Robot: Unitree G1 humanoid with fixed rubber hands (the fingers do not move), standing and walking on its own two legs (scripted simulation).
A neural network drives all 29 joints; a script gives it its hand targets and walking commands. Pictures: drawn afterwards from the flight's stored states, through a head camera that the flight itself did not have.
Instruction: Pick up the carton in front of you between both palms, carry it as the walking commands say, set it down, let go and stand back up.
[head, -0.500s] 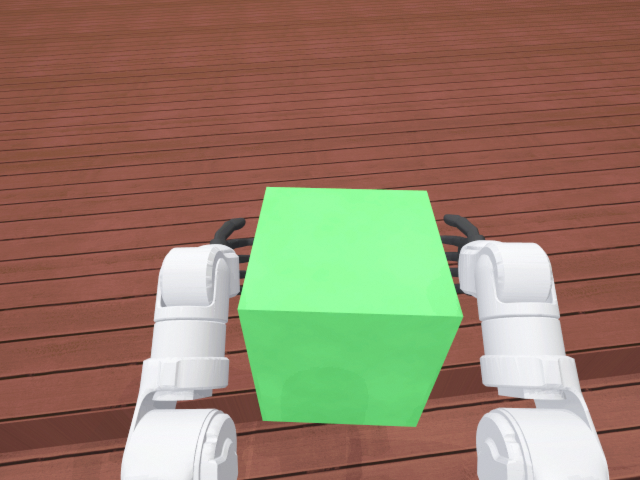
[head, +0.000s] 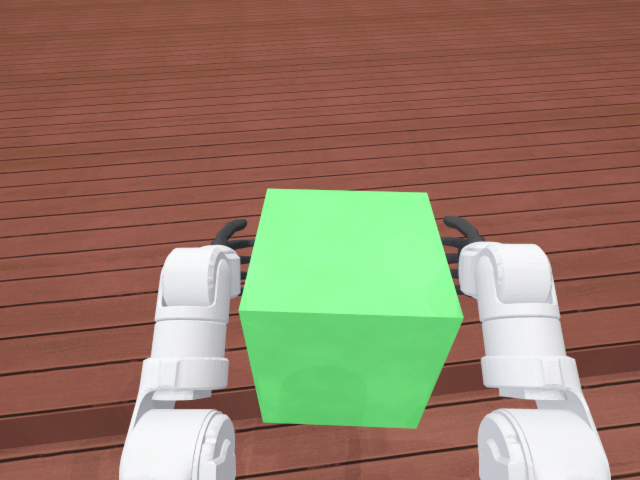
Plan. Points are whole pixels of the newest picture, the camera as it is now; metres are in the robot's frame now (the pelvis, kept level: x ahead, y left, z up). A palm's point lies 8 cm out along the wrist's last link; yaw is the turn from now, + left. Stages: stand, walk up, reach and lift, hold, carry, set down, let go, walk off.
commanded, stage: carry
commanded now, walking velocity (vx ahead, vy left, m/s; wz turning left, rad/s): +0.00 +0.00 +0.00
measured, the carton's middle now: (342, 310) +0.34 +0.00 +0.05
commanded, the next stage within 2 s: none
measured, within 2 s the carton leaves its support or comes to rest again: neither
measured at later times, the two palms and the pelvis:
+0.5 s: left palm (224, 269) +0.34 +0.15 +0.13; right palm (472, 268) +0.34 -0.15 +0.13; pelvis +0.00 +0.00 +0.00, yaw +0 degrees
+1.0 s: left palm (226, 268) +0.34 +0.15 +0.13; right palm (474, 266) +0.34 -0.15 +0.13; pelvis +0.00 +0.00 +0.00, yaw +0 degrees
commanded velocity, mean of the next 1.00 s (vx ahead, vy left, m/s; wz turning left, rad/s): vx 0.00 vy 0.00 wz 0.00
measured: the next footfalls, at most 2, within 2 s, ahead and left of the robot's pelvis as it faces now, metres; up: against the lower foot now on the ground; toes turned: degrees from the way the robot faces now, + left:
right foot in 1.72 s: +0.09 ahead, -0.18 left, +0.00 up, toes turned -6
